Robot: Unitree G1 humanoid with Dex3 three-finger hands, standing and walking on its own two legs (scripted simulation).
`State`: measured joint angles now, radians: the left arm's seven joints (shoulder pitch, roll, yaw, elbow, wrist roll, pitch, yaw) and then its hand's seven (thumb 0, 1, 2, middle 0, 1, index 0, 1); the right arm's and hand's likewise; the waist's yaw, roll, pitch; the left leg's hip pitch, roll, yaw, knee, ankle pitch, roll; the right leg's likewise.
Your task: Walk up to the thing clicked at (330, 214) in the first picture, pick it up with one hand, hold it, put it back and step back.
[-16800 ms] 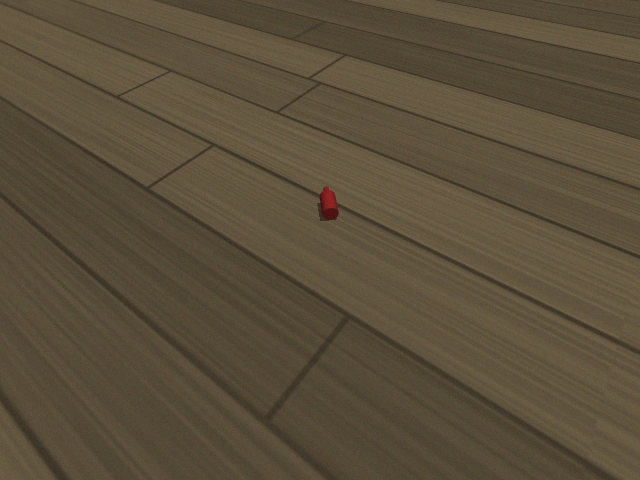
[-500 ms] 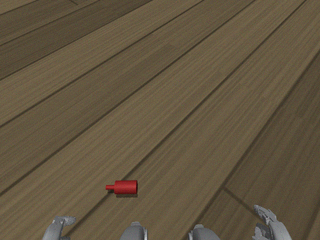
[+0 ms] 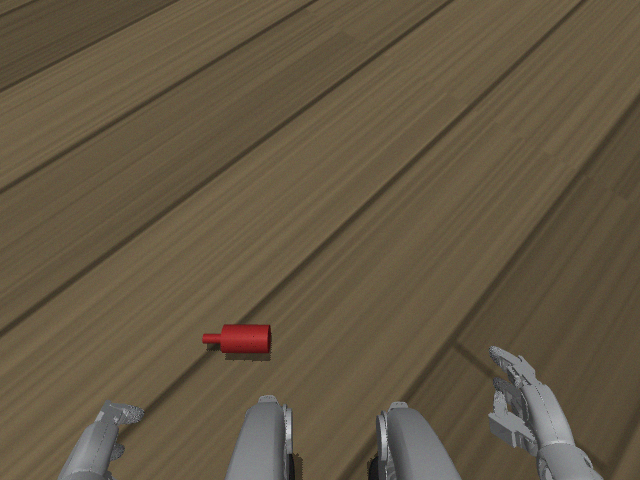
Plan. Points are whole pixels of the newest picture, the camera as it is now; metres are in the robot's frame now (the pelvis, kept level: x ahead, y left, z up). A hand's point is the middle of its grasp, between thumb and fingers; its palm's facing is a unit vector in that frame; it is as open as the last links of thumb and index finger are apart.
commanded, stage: rise first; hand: left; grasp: from above
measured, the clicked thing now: (236, 338) +0.43 +0.24 -0.59
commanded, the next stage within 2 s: none
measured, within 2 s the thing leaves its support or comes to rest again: neither
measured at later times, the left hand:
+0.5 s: hand (181, 386) +0.28 +0.29 -0.34, palm faces -0.47 -0.33 -0.82, open 14.3 cm
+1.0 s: hand (194, 361) +0.34 +0.29 -0.42, palm faces -0.46 -0.09 -0.88, open 14.3 cm
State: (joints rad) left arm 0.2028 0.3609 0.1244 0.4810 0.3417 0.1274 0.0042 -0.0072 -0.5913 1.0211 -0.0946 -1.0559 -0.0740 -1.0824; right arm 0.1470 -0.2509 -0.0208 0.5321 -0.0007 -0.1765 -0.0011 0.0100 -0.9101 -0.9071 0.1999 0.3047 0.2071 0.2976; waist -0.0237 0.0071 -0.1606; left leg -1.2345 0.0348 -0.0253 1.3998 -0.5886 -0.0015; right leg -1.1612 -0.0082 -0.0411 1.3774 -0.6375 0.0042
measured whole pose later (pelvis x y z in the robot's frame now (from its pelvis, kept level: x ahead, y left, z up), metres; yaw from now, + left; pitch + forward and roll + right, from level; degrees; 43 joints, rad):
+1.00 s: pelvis -0.08 +0.00 -0.26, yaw -6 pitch +33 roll -7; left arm -0.69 0.68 0.13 1.19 1.17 -0.29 0.31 -0.01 -0.57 1.06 -0.09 -0.96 -0.06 -0.99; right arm 0.10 -0.27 -0.03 0.77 -0.10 -0.05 0.10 0.01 -0.90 -0.90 0.20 0.30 0.21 0.30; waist -0.10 -0.02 -0.09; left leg -2.23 0.05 -0.11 2.28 -0.63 0.01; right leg -2.12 0.02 -0.08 2.24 -0.70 0.02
